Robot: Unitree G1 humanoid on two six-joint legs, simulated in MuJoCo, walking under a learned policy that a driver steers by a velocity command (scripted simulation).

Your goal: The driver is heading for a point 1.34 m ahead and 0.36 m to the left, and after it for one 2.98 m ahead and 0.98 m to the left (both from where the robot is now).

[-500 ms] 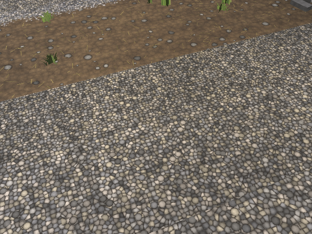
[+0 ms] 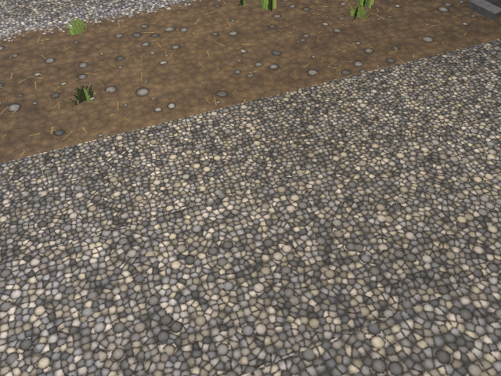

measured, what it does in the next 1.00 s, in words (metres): walks ahead: left foot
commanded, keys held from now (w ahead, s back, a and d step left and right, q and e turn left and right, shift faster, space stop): no key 0.48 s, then w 0.52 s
